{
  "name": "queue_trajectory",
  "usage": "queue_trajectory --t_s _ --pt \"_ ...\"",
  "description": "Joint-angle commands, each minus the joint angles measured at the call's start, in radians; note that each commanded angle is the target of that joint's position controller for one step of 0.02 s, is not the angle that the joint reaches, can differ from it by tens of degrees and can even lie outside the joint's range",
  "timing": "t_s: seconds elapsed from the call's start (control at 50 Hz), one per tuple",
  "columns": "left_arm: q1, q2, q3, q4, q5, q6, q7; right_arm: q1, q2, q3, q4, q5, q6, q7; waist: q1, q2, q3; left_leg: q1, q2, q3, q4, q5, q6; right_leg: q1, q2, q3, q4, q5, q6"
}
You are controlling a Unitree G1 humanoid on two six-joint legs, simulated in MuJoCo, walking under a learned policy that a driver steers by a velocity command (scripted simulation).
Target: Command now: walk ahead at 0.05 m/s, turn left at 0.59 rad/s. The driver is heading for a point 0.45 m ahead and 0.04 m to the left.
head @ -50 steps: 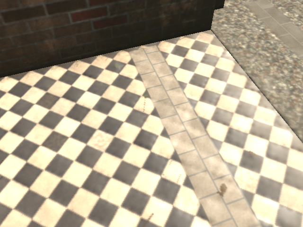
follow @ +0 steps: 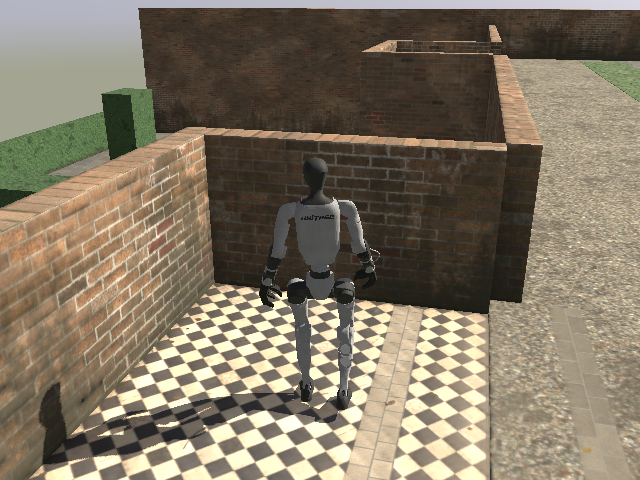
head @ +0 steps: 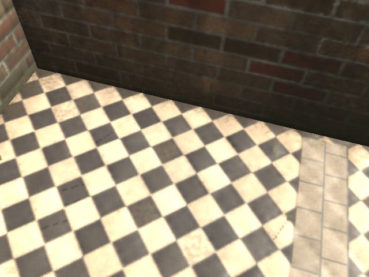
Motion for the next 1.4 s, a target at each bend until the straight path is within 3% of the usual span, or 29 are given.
queue_trajectory --t_s 0.02,0.06,0.12,0.3,0.36,0.38,0.4,0.42,0.44,0.48,0.52,0.64,0.74,0.78,0.82,0.84,0.86,0.88,0.9,0.94,0.96,1.04,1.16,1.26,1.3,1.32,1.34,1.36,1.4 --pt "-0.008 0.082 0.012 -0.097 -0.003 0.008 0.008 0.107 -0.177 -0.057 -0.039 0.011 0.023 -0.035 -0.050 0.111 -0.143 0.275 0.310 -0.399 -0.305 0.358 0.199 -0.253 -0.004 0.146 0.179 0.063 0.019" --pt "0.013 0.103 0.022 -0.088 0.016 0.017 0.006 0.029 -0.126 -0.038 -0.052 0.004 0.028 -0.039 -0.004 0.142 -0.110 0.167 0.204 -0.304 -0.309 0.332 0.122 -0.165 0.010 0.129 0.096 0.149 0.016" --pt "0.030 0.075 0.016 -0.093 0.009 0.030 -0.002 0.076 -0.167 -0.053 -0.046 0.000 0.012 -0.024 -0.006 0.092 -0.160 0.177 0.195 -0.319 -0.304 0.334 0.118 -0.131 0.039 0.136 0.032 0.159 0.014" --pt "-0.057 0.075 0.007 -0.153 0.002 0.016 0.001 0.132 -0.195 -0.073 -0.048 -0.015 0.028 -0.009 -0.055 0.153 -0.165 0.157 0.170 -0.509 -0.348 -0.191 0.111 -0.038 0.101 0.151 -0.244 0.121 -0.010" --pt "0.052 0.066 0.005 -0.133 -0.009 -0.002 0.004 0.064 -0.189 -0.077 -0.065 -0.009 0.036 -0.002 0.027 0.156 -0.127 -0.025 0.111 -0.539 -0.356 -0.398 0.057 0.228 0.147 0.132 -0.510 0.128 -0.062" --pt "0.125 0.079 0.010 -0.111 -0.005 -0.011 0.015 0.038 -0.166 -0.073 -0.074 0.001 0.034 -0.010 0.074 0.121 -0.094 -0.149 0.046 -0.497 -0.314 -0.459 -0.007 0.373 0.125 0.143 -0.669 0.170 -0.083" --pt "0.168 0.170 0.028 -0.107 0.002 -0.021 0.031 0.069 -0.093 -0.058 -0.081 0.011 0.027 -0.022 0.070 -0.085 -0.095 -0.284 -0.048 -0.350 -0.028 -0.486 -0.070 0.474 -0.105 0.371 -0.808 -0.045 -0.111" --pt "0.119 0.279 0.050 -0.128 0.022 -0.027 0.031 0.041 -0.077 -0.050 -0.110 0.003 0.012 -0.025 0.059 -0.225 -0.054 -0.418 -0.166 -0.181 0.221 -0.319 -0.095 0.387 -0.349 0.744 -0.940 -0.265 -0.181" --pt "0.051 0.230 0.045 -0.120 0.028 -0.030 0.028 0.007 -0.157 -0.065 -0.103 -0.033 0.001 -0.020 0.010 -0.063 0.033 -0.393 -0.063 -0.234 0.310 -0.169 -0.095 0.252 -0.314 0.697 -0.932 -0.249 -0.198" --pt "-0.020 0.136 0.020 -0.123 0.012 -0.050 0.010 0.126 -0.148 -0.064 -0.045 -0.028 -0.006 0.011 -0.065 -0.074 0.002 -0.295 -0.058 -0.210 0.408 -0.055 -0.106 0.227 -0.194 0.517 -0.909 -0.087 -0.161" --pt "0.000 0.109 0.014 -0.113 0.007 -0.066 -0.003 0.163 -0.131 -0.057 -0.014 -0.034 -0.005 0.029 -0.053 -0.115 -0.012 -0.281 -0.050 -0.173 0.484 -0.016 -0.114 0.232 -0.135 0.396 -0.910 0.009 -0.158" --pt "0.189 0.132 0.032 -0.022 -0.002 -0.099 -0.022 -0.027 -0.103 -0.032 -0.054 -0.030 -0.017 0.036 0.045 -0.095 0.021 -0.385 0.006 -0.131 0.301 0.048 -0.143 0.400 -0.151 0.310 -0.901 0.264 -0.198" --pt "0.242 0.137 0.032 0.033 -0.003 -0.097 -0.029 -0.160 -0.060 0.001 -0.091 -0.024 -0.029 0.047 0.078 -0.137 0.024 -0.164 0.048 0.049 0.024 -0.003 -0.124 0.332 -0.145 0.219 -0.847 0.544 -0.196" --pt "0.252 0.150 0.034 0.054 -0.004 -0.089 -0.027 -0.125 -0.063 0.002 -0.084 -0.021 -0.038 0.036 0.053 -0.144 0.017 -0.043 0.019 0.078 -0.041 -0.026 -0.084 0.312 -0.167 0.217 -0.784 0.740 -0.190" --pt "0.229 0.144 0.026 0.068 -0.017 -0.085 -0.022 0.085 -0.079 -0.009 -0.010 -0.031 -0.059 0.006 -0.060 -0.081 -0.092 0.236 -0.025 0.072 -0.187 0.093 -0.039 0.295 -0.113 0.139 -0.531 1.074 -0.140" --pt "0.215 0.120 0.015 0.052 -0.026 -0.088 -0.019 0.220 -0.120 -0.020 0.024 -0.049 -0.071 -0.008 -0.120 -0.048 -0.211 0.469 0.081 -0.030 -0.186 0.135 -0.013 0.176 -0.078 0.111 -0.359 0.918 -0.106" --pt "0.226 0.015 -0.016 -0.011 -0.042 -0.090 -0.024 0.340 -0.228 -0.039 0.030 -0.062 -0.074 -0.024 -0.143 0.182 -0.358 0.751 0.419 -0.425 -0.195 0.322 0.075 -0.108 0.030 0.032 -0.033 0.364 -0.051" --pt "0.249 0.084 0.009 0.007 -0.023 -0.075 -0.010 0.365 -0.273 -0.054 0.056 -0.006 -0.064 -0.031 -0.129 0.237 -0.392 0.675 0.510 -0.601 -0.243 0.709 0.165 -0.152 0.114 0.107 0.142 0.018 -0.053" --pt "0.228 0.088 0.013 0.021 -0.021 -0.060 -0.003 0.290 -0.208 -0.037 0.053 0.010 -0.064 -0.029 -0.088 0.137 -0.289 0.593 0.455 -0.408 -0.212 0.804 0.156 -0.165 0.066 0.190 0.203 0.033 -0.065" --pt "0.204 0.045 0.002 0.047 -0.020 -0.051 -0.009 0.142 -0.070 0.008 0.040 0.004 -0.072 -0.029 -0.024 0.099 -0.133 0.402 0.347 -0.199 -0.276 0.777 0.065 -0.151 0.018 0.187 0.099 0.105 -0.065" --pt "0.205 0.053 0.007 0.055 -0.005 -0.040 -0.014 0.117 -0.053 0.016 0.044 0.005 -0.073 -0.034 -0.005 0.126 -0.100 0.340 0.310 -0.146 -0.306 0.765 0.037 -0.119 0.015 0.176 0.058 0.149 -0.056" --pt "0.215 0.036 0.017 0.067 0.001 -0.012 -0.031 0.104 -0.090 0.009 0.056 0.002 -0.087 -0.048 0.032 0.133 -0.120 0.275 0.291 -0.021 -0.336 0.847 0.044 -0.081 0.059 0.140 0.062 0.268 -0.029" --pt "0.050 -0.010 0.000 0.010 0.014 0.006 -0.037 0.151 -0.078 0.014 0.105 -0.002 -0.070 -0.059 -0.009 0.144 -0.089 0.266 0.282 0.045 -0.322 0.720 0.066 -0.076 0.045 0.110 -0.196 0.350 -0.027" --pt "0.013 0.003 -0.005 -0.004 0.011 0.001 -0.024 0.178 -0.110 0.001 0.146 -0.003 -0.048 -0.051 -0.026 0.129 -0.091 0.302 0.310 -0.011 -0.237 0.665 0.075 0.016 0.070 0.075 -0.384 0.291 -0.069" --pt "0.043 0.005 -0.009 0.005 0.013 -0.016 -0.016 0.175 -0.108 0.000 0.161 0.002 -0.039 -0.055 0.008 0.067 -0.097 0.259 0.275 -0.012 -0.154 0.486 0.019 0.161 0.063 0.095 -0.613 0.458 -0.092" --pt "0.082 0.067 0.003 0.014 0.021 -0.030 -0.006 0.205 -0.075 0.011 0.156 -0.003 -0.041 -0.056 0.005 -0.029 -0.153 0.201 0.223 0.015 -0.073 0.289 -0.033 0.299 -0.053 0.219 -0.653 0.695 -0.108" --pt "0.070 0.138 0.011 0.000 0.018 -0.039 0.003 0.282 0.004 0.030 0.149 0.005 -0.038 -0.054 -0.046 -0.196 -0.187 0.099 0.095 0.084 0.045 -0.155 -0.086 0.373 -0.270 0.431 -0.639 1.070 -0.223" --pt "0.107 0.075 -0.004 0.026 -0.009 -0.036 0.008 0.247 -0.029 0.022 0.178 0.012 -0.010 -0.060 0.020 -0.169 -0.210 0.118 0.057 0.019 0.101 -0.372 -0.094 0.315 -0.312 0.478 -0.668 1.045 -0.331" --pt "0.032 0.044 -0.022 0.032 0.000 -0.031 0.015 0.176 -0.048 0.015 0.173 0.008 0.012 -0.057 -0.004 -0.099 -0.121 0.081 0.062 -0.035 0.162 -0.355 -0.106 0.243 -0.245 0.419 -0.735 0.803 -0.309"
